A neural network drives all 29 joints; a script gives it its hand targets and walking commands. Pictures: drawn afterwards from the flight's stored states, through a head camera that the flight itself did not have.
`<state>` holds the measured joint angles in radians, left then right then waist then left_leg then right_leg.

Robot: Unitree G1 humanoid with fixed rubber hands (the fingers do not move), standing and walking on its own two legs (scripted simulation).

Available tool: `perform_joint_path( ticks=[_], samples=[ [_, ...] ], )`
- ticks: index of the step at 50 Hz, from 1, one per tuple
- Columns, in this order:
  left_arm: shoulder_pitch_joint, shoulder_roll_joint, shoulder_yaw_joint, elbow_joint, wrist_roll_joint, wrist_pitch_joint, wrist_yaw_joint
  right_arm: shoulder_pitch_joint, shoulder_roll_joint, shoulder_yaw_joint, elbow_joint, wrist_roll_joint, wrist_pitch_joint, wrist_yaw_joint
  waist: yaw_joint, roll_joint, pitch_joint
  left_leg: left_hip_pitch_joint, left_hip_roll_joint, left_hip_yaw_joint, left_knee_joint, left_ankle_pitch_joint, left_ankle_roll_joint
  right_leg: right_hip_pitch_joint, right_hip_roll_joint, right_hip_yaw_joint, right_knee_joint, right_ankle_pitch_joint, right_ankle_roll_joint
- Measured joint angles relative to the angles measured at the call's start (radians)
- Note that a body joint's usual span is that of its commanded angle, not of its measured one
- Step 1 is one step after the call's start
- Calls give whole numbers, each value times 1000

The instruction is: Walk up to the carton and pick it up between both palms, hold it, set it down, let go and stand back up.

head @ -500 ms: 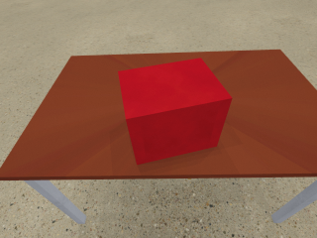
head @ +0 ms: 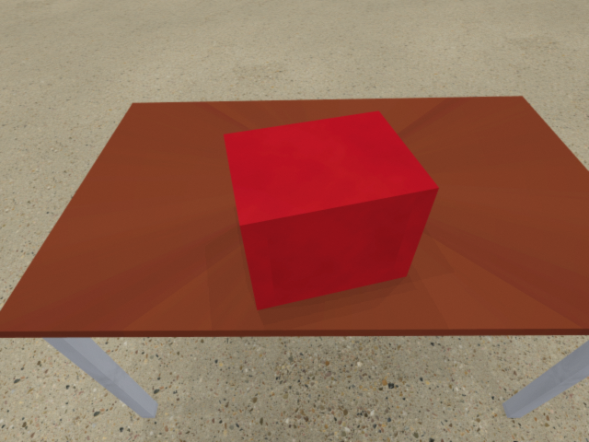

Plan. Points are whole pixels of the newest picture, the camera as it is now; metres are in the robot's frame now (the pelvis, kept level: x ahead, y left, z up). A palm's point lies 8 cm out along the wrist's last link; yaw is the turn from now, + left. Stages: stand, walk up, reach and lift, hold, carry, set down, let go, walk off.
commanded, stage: walk up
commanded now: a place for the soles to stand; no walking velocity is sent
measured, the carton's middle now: (319, 208) +0.51 -0.02 +0.02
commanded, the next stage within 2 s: reach and lift in 0.40 s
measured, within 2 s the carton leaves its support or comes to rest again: neither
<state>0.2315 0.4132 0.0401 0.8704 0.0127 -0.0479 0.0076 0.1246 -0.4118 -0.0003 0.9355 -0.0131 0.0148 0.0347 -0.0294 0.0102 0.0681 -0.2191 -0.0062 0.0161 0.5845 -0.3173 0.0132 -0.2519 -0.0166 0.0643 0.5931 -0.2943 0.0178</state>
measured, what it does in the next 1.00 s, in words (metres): stands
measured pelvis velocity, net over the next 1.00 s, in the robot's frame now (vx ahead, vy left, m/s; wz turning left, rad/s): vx -0.01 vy -0.04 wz -0.02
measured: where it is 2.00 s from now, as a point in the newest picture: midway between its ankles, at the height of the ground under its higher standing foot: outside the picture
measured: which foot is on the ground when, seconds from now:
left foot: down 0.00-1.00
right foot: down 0.00-1.00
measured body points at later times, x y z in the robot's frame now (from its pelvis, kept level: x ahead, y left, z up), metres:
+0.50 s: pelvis +0.00 +0.00 +0.00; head +0.01 -0.01 +0.45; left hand +0.10 +0.33 -0.10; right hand +0.11 -0.31 -0.11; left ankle +0.00 +0.11 -0.73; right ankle +0.02 -0.14 -0.73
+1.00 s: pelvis -0.01 -0.04 +0.00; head -0.01 -0.04 +0.45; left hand +0.18 +0.25 -0.06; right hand +0.14 -0.35 -0.07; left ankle +0.00 +0.11 -0.73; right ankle +0.02 -0.14 -0.73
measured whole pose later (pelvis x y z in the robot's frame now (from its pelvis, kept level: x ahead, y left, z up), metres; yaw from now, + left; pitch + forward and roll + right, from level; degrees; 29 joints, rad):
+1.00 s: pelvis -0.01 -0.04 +0.00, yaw -1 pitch -4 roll +1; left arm 0.13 0.31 0.12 0.47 0.04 0.33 0.04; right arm 0.13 -0.41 -0.06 0.80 0.07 -0.18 0.10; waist -0.03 -0.02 0.08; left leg -0.18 0.05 0.02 0.53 -0.28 -0.03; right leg -0.23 0.03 0.06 0.57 -0.26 -0.01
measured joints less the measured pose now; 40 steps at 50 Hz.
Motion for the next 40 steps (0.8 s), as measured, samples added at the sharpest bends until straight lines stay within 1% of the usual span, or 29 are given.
perform_joint_path(
  ticks=[22,23,26,28,30,32,35,37,40],
  samples=[
    [-1,0,0,0,0,0,0,0,0,0,1,-3,1,0,0,0,-10,0,2,0,-1,2,-1,1,2,0,-5,3,0],
    [-5,0,0,-2,2,15,0,-4,0,-1,12,-15,-16,2,0,0,-10,-2,2,0,0,1,-2,0,2,0,-4,3,0],
    [-80,0,0,-24,10,206,13,-48,10,-30,70,-80,-130,34,0,0,17,-33,7,0,31,-6,-9,-30,7,0,23,-1,0],
    [-133,-3,0,-65,12,295,17,-79,12,-39,73,-93,-175,53,0,0,60,-47,15,0,54,-12,-11,-42,14,0,38,-2,0],
    [-163,-13,-1,-141,12,352,17,-99,14,-45,74,-92,-203,63,0,0,91,-55,22,0,63,-13,-17,-50,22,0,43,1,0],
    [-173,-28,-1,-234,10,382,20,-104,15,-55,74,-72,-219,69,0,0,103,-58,28,0,63,-14,-24,-54,28,0,43,3,-2],
    [-173,-54,0,-352,6,386,24,-91,15,-56,60,-24,-236,74,0,0,88,-57,41,-1,63,-18,-34,-55,40,-1,43,0,-9],
    [-173,-69,0,-391,6,387,27,-70,15,-56,31,8,-251,76,0,0,63,-55,50,0,63,-23,-39,-54,49,-1,43,-4,-15],
    [-172,-88,3,-400,8,386,28,-38,10,-56,-27,45,-256,76,0,-1,28,-35,59,0,47,-23,-44,-39,58,-2,34,-5,-21]
  ],
)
